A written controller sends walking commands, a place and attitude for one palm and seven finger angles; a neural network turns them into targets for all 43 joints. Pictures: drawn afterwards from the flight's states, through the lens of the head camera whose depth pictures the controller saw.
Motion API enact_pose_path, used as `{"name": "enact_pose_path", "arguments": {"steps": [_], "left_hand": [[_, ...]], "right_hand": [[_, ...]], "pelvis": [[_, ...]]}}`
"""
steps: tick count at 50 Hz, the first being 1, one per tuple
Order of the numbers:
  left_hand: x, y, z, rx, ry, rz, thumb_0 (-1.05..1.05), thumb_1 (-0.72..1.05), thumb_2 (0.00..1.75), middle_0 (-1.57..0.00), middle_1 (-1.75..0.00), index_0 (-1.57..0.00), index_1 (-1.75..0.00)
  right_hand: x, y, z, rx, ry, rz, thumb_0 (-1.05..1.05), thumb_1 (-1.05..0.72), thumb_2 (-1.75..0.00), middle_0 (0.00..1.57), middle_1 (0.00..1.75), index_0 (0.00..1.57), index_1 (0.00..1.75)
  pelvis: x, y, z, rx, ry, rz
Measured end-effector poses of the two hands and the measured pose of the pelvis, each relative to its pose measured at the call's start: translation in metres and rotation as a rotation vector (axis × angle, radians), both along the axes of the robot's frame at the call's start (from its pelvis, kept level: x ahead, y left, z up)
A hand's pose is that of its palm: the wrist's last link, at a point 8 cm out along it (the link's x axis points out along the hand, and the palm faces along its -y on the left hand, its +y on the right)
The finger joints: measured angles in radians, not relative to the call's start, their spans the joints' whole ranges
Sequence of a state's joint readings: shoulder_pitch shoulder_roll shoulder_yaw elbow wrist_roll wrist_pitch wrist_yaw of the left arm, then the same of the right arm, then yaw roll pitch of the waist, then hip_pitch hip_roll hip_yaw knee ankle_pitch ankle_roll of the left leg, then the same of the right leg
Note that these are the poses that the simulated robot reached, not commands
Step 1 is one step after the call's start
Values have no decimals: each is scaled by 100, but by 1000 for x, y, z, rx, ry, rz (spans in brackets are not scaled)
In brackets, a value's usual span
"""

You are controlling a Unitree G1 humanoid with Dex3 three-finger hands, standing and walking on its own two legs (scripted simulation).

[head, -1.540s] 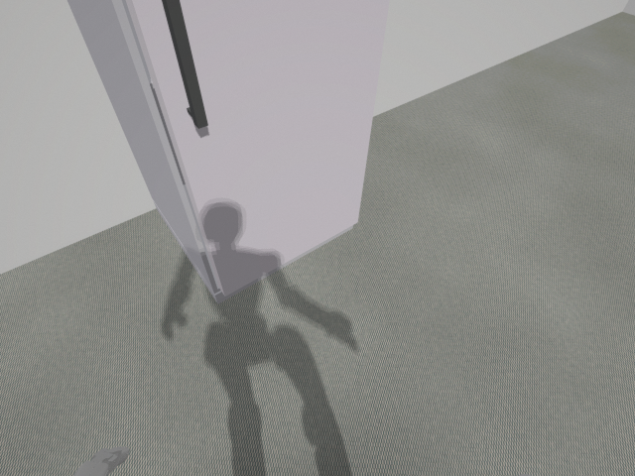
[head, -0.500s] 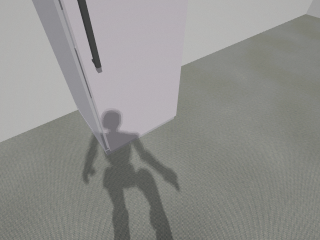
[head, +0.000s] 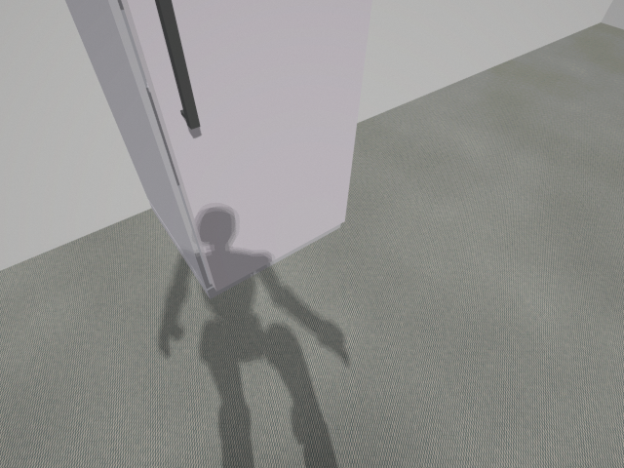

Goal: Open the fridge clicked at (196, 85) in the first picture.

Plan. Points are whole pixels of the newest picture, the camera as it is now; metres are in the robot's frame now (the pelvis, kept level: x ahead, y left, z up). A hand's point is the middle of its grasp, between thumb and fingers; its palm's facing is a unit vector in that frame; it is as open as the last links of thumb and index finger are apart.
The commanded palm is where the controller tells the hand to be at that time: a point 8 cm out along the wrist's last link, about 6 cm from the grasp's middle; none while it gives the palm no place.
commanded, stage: look at it before walking up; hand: left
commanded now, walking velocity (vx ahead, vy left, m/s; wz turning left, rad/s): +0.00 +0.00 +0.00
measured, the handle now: (168, 38) +0.79 +0.32 +0.18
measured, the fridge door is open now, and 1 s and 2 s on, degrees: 0 0 0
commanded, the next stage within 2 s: walk to a spot facing it in 0.10 s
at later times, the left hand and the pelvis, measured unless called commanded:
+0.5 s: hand out of the picture +0.07 +0.21 -0.18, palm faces -0.11 -0.95 -0.29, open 7.4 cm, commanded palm none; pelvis -0.01 -0.01 -0.01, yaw -7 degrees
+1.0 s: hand out of the picture +0.08 +0.16 -0.16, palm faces -0.26 -0.94 -0.23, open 7.4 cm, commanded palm none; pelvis -0.01 -0.02 +0.00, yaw -21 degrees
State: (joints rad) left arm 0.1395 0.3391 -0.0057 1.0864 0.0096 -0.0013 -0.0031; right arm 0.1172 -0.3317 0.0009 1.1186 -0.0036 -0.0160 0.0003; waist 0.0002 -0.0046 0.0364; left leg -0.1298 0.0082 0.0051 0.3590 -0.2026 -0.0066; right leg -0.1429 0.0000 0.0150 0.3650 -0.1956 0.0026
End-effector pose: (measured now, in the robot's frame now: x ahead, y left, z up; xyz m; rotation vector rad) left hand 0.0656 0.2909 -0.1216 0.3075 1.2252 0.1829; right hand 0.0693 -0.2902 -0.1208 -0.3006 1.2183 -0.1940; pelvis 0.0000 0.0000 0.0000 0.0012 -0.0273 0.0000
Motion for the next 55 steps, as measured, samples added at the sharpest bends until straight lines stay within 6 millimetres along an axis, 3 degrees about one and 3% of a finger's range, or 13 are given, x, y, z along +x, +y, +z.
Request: {"name": "enact_pose_path", "arguments": {"steps": [12,18,25,32,38,43,48,55], "left_hand": [[10,3,3,4,-17,-2,1,90,90,-21,-30,-20,-30],[11,-2,-2,5,6,-10,1,90,90,-21,-30,-20,-30],[4,-31,-19,-32,70,-63,1,90,90,-20,-30,-20,-30],[-4,-73,-24,-42,73,-106,1,90,90,-21,-30,-20,-30],[-12,-94,-13,-64,99,-123,1,90,90,-21,-30,-20,-30],[-4,-99,-10,-80,98,-167,1,90,90,-21,-30,-20,-30],[12,-92,-9,-94,73,-205,1,90,90,-21,-30,-20,-30],[44,-67,-17,-106,78,-261,1,90,90,-21,-30,-20,-30]], "right_hand": [[15,2,2,0,-25,11,1,-90,-90,20,30,20,30],[13,6,-2,3,-45,-22,0,-90,-90,20,30,20,30],[-19,17,-23,67,-41,-116,0,-90,-90,20,30,20,30],[-59,5,-54,135,14,-221,1,-90,-90,20,30,20,30],[-77,-5,-37,133,25,-276,1,-91,-90,20,30,20,30],[-85,-13,-24,103,-9,-318,1,-91,-90,20,30,20,30],[-83,-14,-13,73,-50,-349,1,-91,-90,20,30,20,30],[-60,6,5,34,-143,-391,1,-91,-90,19,30,20,30]], "pelvis": [[5,2,1,0,0,1],[3,2,-3,4,5,-42],[-6,-7,-14,36,0,-127],[-13,-29,-27,26,-7,-189],[-20,-38,-11,37,19,-245],[-19,-37,-5,35,40,-296],[-10,-29,-3,23,54,-345],[12,-6,-3,11,63,-425]]}}
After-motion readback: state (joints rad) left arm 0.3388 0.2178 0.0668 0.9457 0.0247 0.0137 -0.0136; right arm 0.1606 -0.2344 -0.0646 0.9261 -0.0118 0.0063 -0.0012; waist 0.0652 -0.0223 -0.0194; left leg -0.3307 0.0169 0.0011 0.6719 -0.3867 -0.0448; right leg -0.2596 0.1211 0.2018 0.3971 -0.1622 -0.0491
